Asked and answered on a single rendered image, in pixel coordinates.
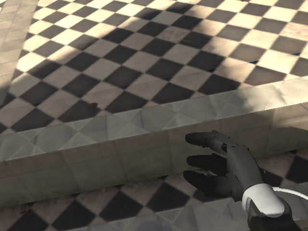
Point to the robot right forearm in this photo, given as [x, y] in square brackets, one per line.
[267, 211]

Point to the right robot hand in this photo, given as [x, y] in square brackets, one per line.
[234, 175]

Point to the left robot thigh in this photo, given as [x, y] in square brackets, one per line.
[151, 225]

